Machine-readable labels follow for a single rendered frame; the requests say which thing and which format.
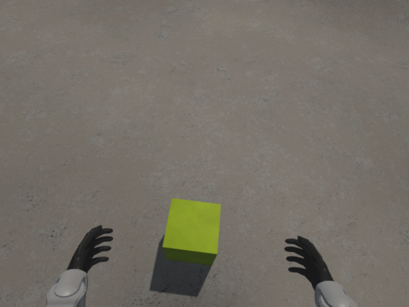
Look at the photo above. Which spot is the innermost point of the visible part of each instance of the left robot forearm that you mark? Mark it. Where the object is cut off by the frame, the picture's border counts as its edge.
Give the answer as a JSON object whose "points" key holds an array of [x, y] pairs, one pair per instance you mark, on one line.
{"points": [[69, 289]]}

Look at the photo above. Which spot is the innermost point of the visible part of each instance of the robot right hand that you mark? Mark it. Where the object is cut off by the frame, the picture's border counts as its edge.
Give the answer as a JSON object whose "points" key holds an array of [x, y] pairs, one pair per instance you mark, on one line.
{"points": [[316, 269]]}

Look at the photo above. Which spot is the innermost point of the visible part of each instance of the carton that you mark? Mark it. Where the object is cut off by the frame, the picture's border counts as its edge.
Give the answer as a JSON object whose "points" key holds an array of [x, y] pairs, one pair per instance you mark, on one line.
{"points": [[192, 232]]}

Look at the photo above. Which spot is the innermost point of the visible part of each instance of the robot left hand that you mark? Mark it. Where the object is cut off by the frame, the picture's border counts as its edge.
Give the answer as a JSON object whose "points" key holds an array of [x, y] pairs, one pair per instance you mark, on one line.
{"points": [[83, 256]]}

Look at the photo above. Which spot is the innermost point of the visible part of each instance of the right robot forearm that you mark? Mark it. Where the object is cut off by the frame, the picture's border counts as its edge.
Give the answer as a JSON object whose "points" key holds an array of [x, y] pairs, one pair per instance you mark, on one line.
{"points": [[332, 294]]}

